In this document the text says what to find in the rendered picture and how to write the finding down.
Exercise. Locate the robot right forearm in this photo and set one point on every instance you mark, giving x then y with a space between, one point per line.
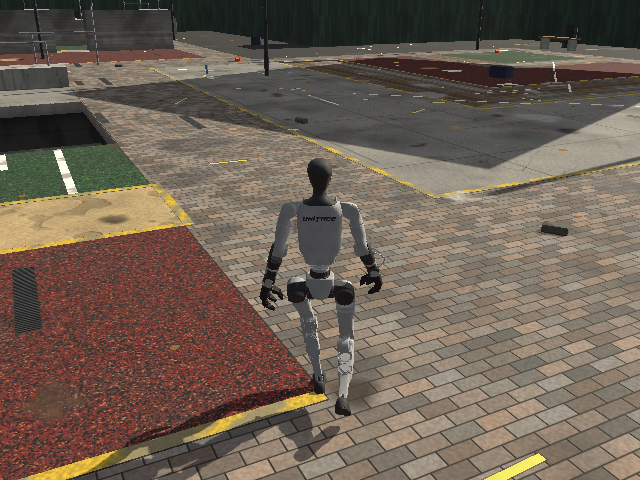
370 263

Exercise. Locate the right robot upper arm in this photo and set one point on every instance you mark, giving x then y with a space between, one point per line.
351 211

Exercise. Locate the robot left shin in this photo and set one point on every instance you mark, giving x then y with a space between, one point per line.
313 350

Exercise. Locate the robot left forearm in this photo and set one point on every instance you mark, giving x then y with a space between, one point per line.
272 269

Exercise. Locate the robot left hand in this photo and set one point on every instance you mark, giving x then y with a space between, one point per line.
265 293

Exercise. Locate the robot right hand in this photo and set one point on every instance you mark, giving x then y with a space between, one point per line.
368 279

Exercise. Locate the robot right shin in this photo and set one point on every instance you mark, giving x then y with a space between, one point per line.
345 369

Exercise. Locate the robot shin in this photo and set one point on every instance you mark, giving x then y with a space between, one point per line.
345 369
313 350

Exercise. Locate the left robot upper arm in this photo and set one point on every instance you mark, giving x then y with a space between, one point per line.
288 211

